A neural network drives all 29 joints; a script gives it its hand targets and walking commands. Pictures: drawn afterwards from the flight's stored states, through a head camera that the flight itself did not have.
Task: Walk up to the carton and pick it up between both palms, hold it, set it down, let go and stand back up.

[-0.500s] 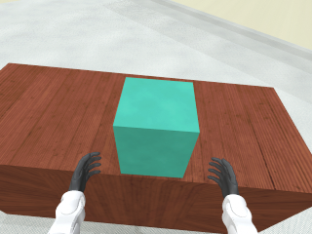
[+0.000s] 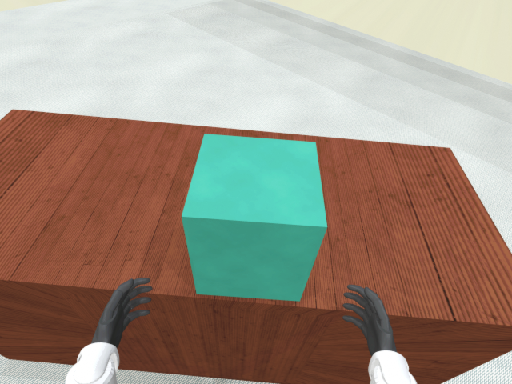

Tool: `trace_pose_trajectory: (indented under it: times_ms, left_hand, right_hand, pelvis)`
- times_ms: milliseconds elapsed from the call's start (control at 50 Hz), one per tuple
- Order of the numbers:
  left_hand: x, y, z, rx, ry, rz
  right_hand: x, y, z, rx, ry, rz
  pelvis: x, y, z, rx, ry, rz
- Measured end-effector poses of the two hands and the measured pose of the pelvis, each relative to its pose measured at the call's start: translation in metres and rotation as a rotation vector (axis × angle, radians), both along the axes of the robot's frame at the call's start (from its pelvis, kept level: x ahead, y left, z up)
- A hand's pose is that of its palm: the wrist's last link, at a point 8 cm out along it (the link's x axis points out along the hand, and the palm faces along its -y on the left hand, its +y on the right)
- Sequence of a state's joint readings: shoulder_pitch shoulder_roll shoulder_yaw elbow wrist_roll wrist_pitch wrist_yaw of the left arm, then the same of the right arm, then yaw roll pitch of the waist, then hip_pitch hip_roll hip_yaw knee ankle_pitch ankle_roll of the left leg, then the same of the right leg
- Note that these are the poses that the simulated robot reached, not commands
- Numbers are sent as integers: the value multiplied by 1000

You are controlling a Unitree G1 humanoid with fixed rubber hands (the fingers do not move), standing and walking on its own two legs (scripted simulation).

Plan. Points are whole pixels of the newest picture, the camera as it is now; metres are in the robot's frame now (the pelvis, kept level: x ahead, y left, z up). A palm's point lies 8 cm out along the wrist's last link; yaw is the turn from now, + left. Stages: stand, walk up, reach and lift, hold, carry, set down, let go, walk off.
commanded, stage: set down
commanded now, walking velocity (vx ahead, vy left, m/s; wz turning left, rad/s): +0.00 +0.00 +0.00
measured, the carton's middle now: (253, 220) +0.40 +0.00 +0.00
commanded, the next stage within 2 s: let go in 0.62 s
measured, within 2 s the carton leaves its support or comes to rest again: neither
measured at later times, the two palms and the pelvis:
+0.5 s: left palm (107, 368) +0.16 +0.23 -0.06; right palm (390, 376) +0.15 -0.21 -0.07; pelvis -0.01 +0.00 +0.00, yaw -1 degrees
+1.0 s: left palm (109, 381) +0.15 +0.23 -0.08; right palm out of the picture +0.13 -0.23 -0.08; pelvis -0.02 +0.00 +0.00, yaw -1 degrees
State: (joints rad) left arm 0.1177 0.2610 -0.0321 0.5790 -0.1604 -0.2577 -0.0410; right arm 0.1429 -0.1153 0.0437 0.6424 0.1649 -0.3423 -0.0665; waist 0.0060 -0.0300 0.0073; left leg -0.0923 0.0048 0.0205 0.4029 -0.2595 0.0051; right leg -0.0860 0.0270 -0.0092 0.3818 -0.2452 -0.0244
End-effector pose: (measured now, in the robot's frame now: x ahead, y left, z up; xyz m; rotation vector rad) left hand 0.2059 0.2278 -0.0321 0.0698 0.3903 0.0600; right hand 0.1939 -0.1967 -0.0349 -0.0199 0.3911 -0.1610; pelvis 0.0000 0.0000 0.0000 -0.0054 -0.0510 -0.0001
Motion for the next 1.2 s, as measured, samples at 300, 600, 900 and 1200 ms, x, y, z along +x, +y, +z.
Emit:
trace_pose_trajectory:
  times_ms: [300, 600, 900, 1200]
  left_hand:
    - [-34, 0, -17, 43, 183, 9]
    - [-50, -1, -38, 66, 341, 18]
    - [-57, -1, -47, 96, 423, 38]
    - [-56, -3, -47, 102, 429, 28]
  right_hand:
    - [-30, -7, -20, -39, 157, 33]
    - [-52, -20, -36, -81, 285, 61]
    - [-65, -27, -46, -98, 354, 83]
    - [-71, -35, -46, -111, 356, 73]
  pelvis:
    - [-2, 3, 2, -2, -15, -14]
    - [-11, -3, 2, 4, -16, -17]
    - [-16, -5, 2, 6, -5, -18]
    - [-16, -3, 1, 4, -3, -23]
